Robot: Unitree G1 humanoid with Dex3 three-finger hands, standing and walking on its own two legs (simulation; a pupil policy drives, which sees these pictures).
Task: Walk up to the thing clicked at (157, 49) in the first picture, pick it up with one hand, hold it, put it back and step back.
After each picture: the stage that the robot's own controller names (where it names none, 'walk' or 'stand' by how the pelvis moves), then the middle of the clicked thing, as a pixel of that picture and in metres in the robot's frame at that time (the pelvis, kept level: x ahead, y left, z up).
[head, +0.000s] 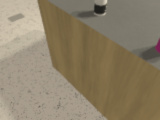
stand; out of the picture +0.52 -0.33 +0.07
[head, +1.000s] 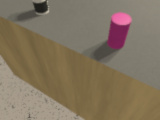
rise first; (118, 31) +0.50 -0.09 +0.10
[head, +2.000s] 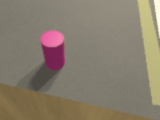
rise first; (53, 51) +0.40 +0.11 +0.10
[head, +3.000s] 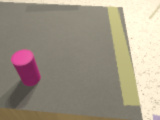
stand; (27, 68) +0.37 +0.20 +0.08
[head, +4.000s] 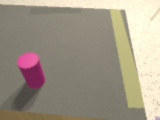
stand; (32, 71) +0.37 +0.19 +0.07
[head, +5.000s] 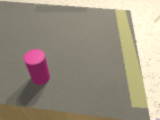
stand; (38, 67) +0.38 +0.17 +0.07
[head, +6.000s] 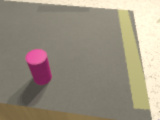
stand; (39, 67) +0.38 +0.17 +0.07
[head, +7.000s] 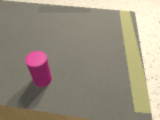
stand; (39, 69) +0.37 +0.17 +0.07
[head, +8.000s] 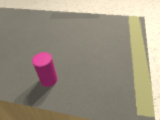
rise first; (45, 70) +0.38 +0.17 +0.08
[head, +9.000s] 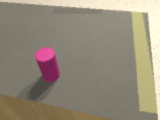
go down; (48, 65) +0.39 +0.17 +0.08
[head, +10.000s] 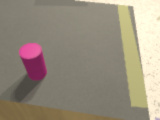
go down; (34, 62) +0.39 +0.16 +0.09
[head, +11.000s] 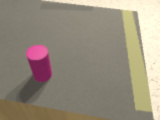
go down; (40, 64) +0.39 +0.16 +0.09
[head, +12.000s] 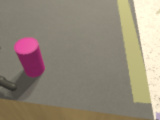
close in; (31, 58) +0.39 +0.17 +0.11
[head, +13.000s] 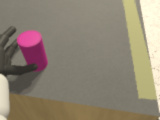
close; (34, 52) +0.40 +0.16 +0.13
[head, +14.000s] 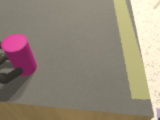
lift; (21, 56) +0.39 +0.18 +0.13
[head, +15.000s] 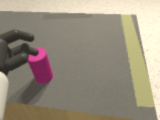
lift; (40, 66) +0.39 +0.16 +0.12
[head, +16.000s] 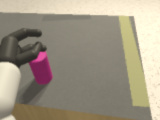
close; (40, 67) +0.40 +0.17 +0.10
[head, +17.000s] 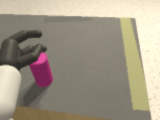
close; (41, 70) +0.39 +0.17 +0.09
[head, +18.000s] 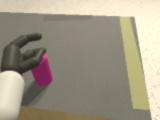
stand; (40, 69) +0.39 +0.17 +0.09
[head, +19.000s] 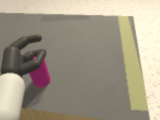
stand; (38, 70) +0.39 +0.18 +0.09
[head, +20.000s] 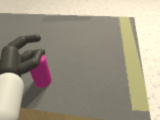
crouch; (39, 70) +0.39 +0.17 +0.09
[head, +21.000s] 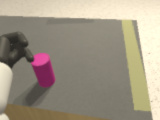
crouch; (43, 70) +0.39 +0.17 +0.09
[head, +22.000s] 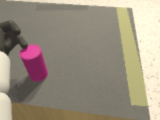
lower; (35, 63) +0.39 +0.17 +0.09
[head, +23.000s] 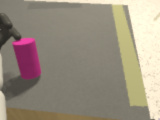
lower; (27, 58) +0.40 +0.18 +0.13
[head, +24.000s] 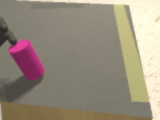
lower; (27, 60) +0.39 +0.18 +0.13
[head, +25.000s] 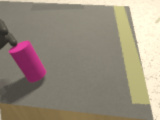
lower; (28, 61) +0.38 +0.18 +0.13
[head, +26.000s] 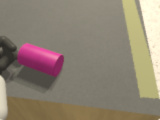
lower; (41, 59) +0.38 +0.13 +0.12
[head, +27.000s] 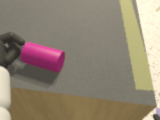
lower; (43, 57) +0.39 +0.13 +0.11
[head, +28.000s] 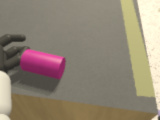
open; (44, 64) +0.37 +0.13 +0.11
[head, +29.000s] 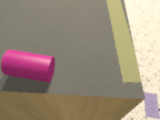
sink last; (29, 65) +0.35 +0.12 +0.13
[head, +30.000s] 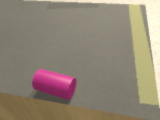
sink last; (54, 84) +0.31 +0.12 +0.11
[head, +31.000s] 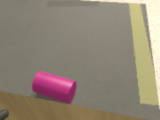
stand; (54, 86) +0.30 +0.12 +0.09
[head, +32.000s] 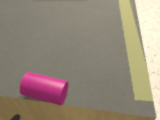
stand; (45, 88) +0.29 +0.12 +0.11
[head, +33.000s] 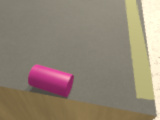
stand; (51, 80) +0.31 +0.12 +0.10
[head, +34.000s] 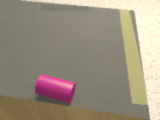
walk; (55, 88) +0.31 +0.11 +0.05
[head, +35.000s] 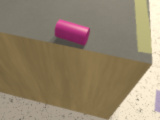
walk; (72, 32) +0.51 +0.06 +0.07
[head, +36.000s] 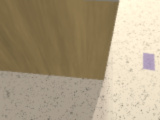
walk; out of the picture +0.82 +0.16 +0.07
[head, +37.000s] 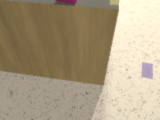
stand; out of the picture +0.90 +0.10 +0.06
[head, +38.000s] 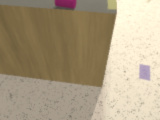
stand; (65, 1) +0.90 +0.11 +0.04
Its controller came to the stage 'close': yes
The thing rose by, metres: 0.01
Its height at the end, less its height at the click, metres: -0.02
